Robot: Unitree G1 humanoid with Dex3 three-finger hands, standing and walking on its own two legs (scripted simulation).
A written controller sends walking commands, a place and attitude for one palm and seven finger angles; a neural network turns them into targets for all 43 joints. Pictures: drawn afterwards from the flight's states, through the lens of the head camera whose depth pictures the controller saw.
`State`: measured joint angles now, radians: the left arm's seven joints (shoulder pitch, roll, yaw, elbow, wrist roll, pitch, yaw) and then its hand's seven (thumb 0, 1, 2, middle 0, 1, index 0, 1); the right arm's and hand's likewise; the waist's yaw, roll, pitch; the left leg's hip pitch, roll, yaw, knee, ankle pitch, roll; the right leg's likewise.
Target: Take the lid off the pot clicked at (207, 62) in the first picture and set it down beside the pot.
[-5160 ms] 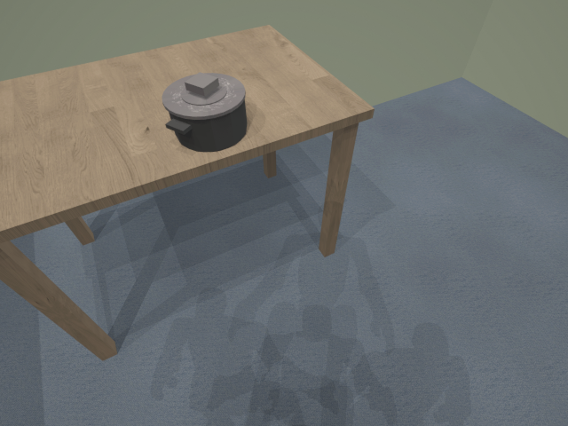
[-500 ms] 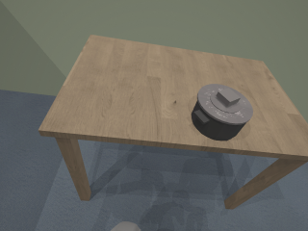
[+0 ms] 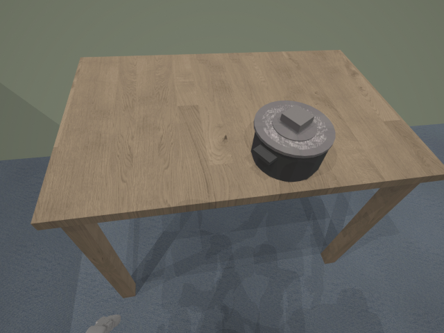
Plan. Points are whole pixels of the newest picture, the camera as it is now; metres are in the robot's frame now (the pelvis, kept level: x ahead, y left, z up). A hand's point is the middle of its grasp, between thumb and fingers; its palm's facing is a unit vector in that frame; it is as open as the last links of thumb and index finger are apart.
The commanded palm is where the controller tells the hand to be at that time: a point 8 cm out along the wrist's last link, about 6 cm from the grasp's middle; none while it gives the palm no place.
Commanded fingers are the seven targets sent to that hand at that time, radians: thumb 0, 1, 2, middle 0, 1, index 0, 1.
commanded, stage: come to a stop and stand still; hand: left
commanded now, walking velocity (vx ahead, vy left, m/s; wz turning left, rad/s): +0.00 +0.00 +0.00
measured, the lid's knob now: (297, 118) +0.55 -0.17 +0.08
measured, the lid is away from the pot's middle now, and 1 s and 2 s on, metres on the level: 0.00 0.00 0.00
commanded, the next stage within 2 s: look again from close up in 0.58 s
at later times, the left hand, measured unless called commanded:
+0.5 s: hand out of the picture +0.03 +0.13 -0.17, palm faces +0.05 -0.98 -0.18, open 7.4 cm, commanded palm none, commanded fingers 0.00 0.90 0.90 -0.20 -0.30 -0.20 -0.30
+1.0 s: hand out of the picture +0.02 +0.14 -0.18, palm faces +0.05 -0.99 -0.16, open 7.4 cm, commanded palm none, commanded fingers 0.00 0.90 0.90 -0.20 -0.30 -0.20 -0.30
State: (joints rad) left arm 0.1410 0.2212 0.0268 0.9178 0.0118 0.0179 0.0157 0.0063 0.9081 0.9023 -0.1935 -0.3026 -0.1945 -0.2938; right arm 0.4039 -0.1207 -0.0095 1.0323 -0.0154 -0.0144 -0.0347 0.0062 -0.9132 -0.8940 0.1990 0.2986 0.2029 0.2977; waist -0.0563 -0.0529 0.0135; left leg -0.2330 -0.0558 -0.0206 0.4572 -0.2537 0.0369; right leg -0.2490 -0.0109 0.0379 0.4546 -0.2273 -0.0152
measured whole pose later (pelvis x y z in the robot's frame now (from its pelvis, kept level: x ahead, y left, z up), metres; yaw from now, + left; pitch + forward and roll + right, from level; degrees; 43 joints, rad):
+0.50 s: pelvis +0.03 -0.04 +0.00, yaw +0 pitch -1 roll +0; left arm 0.29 0.16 0.00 1.06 0.00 0.00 0.04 0.00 0.92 0.90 -0.20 -0.30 -0.20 -0.29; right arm 0.24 -0.15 -0.01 1.12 0.00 -0.01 -0.04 0.01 -0.92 -0.89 0.20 0.30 0.20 0.30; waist 0.01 -0.02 0.05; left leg -0.11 0.02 -0.05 0.42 -0.29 -0.03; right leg -0.12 0.06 0.01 0.40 -0.27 -0.05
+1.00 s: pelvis +0.01 -0.03 +0.00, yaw +0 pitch -1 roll +0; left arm 0.29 0.17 0.00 1.06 0.00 -0.01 0.03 0.01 0.91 0.90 -0.20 -0.30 -0.20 -0.29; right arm 0.28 -0.12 0.01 1.14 0.00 -0.02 -0.04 0.01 -0.92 -0.89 0.20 0.30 0.20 0.30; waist 0.01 -0.04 0.04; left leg -0.13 0.01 -0.05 0.41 -0.26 -0.02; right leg -0.14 0.05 0.01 0.40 -0.24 -0.04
